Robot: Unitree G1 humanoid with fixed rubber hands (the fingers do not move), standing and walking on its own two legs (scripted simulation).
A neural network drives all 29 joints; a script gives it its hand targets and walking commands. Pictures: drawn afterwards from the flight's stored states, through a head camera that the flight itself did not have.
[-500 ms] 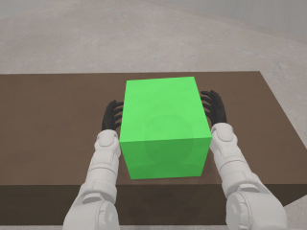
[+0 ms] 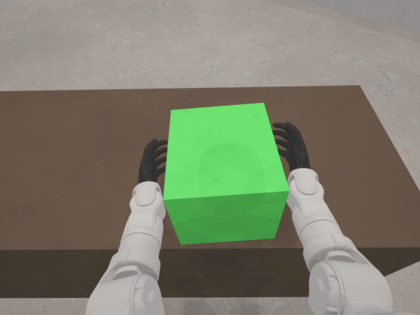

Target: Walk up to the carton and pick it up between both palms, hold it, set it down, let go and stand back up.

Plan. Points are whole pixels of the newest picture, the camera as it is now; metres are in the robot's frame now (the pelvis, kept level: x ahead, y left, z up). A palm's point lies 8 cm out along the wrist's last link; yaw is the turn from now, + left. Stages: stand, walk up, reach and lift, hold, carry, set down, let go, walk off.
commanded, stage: set down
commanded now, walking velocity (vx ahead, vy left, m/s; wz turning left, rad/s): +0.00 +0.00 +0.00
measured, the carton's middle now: (222, 173) +0.40 +0.00 +0.00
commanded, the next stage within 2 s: none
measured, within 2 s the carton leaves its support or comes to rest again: rests again in 0.38 s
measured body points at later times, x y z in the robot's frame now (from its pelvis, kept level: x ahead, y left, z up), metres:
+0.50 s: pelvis +0.00 +0.00 +0.00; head +0.06 +0.00 +0.45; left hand +0.38 +0.15 +0.02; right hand +0.40 -0.15 +0.04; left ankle -0.03 +0.13 -0.75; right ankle -0.03 -0.11 -0.75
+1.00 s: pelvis +0.00 +0.00 +0.00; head +0.06 -0.01 +0.44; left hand +0.38 +0.14 +0.01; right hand +0.40 -0.16 +0.04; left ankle -0.03 +0.13 -0.75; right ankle -0.03 -0.11 -0.75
